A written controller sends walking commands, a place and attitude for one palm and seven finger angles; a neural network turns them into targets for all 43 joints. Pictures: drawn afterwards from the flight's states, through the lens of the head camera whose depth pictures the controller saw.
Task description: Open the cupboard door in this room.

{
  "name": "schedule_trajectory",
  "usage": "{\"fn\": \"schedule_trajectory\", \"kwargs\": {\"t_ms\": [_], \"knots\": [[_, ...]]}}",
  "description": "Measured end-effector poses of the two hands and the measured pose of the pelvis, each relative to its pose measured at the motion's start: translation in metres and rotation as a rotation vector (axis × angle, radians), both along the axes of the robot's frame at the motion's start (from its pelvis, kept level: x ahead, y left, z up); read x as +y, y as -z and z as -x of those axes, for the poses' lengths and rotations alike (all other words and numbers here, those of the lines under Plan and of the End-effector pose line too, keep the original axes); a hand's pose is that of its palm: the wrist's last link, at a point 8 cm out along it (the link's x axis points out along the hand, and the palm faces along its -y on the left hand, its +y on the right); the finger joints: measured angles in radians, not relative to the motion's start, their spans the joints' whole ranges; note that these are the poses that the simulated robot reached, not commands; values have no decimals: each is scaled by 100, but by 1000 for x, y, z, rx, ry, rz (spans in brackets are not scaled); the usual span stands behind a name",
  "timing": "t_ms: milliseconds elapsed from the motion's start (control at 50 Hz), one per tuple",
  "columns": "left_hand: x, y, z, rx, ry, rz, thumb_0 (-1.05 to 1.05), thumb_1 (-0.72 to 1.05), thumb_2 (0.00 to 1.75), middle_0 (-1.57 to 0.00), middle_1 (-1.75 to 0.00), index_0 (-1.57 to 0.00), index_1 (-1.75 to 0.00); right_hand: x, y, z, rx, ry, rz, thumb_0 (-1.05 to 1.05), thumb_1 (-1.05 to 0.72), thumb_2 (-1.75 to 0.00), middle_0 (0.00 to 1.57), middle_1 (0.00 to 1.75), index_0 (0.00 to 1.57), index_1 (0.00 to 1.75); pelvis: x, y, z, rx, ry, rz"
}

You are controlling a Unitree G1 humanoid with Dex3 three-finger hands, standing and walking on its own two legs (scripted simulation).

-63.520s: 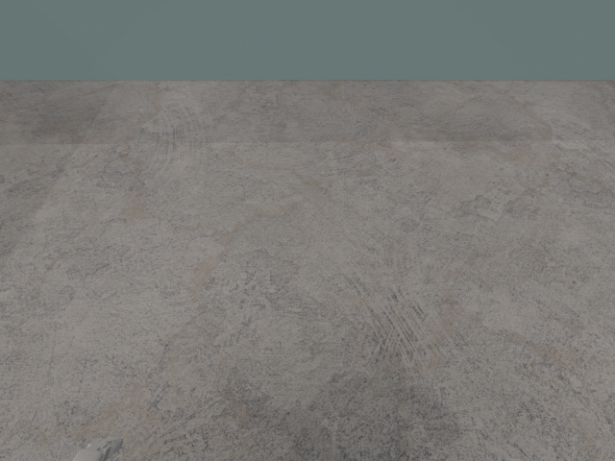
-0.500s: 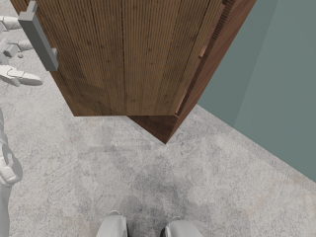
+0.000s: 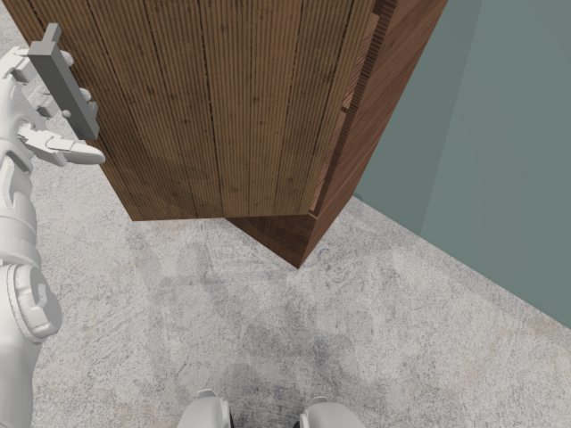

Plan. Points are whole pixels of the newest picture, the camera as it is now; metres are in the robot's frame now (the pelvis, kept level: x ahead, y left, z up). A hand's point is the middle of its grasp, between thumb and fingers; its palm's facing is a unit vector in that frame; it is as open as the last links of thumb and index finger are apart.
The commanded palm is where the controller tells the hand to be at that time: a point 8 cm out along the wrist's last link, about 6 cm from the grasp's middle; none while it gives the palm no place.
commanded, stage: slide the fingers in behind the handle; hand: left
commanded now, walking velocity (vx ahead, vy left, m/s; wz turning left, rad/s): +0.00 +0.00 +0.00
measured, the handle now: (72, 85) +0.56 +0.25 +0.12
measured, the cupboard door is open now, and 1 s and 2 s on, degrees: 41 41 55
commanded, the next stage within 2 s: close the thumb around the handle in 0.52 s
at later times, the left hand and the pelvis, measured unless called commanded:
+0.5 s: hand (76, 110) +0.50 +0.23 +0.12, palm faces +0.03 -1.00 +0.00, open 13.9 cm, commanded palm +0.48 +0.28 +0.11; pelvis +0.00 -0.01 +0.00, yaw +0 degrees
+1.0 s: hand (76, 115) +0.50 +0.23 +0.12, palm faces +0.02 -1.00 +0.00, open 9.9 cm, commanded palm +0.48 +0.27 +0.11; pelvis +0.00 +0.00 +0.00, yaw +0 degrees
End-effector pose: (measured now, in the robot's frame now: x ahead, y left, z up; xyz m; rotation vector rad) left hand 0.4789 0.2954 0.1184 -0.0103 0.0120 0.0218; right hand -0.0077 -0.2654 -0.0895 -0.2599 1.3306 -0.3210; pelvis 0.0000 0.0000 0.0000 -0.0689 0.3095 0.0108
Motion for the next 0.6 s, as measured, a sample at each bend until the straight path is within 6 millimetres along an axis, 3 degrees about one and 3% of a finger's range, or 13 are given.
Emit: {"fn": "schedule_trajectory", "kwargs": {"t_ms": [280,600], "knots": [[-18,1,-6,13,-5,0,-1,-50,30,-30,-120,-30,-120,-9,2,4,2,3,2,1,-91,-90,20,30,20,30,-7,1,2,5,-1,-6],[-7,-1,0,8,-10,-9,-1,-50,30,-30,-120,-30,-120,-9,1,0,11,11,-7,1,-91,-90,20,30,20,30,-8,-2,-4,-1,1,-8]]}}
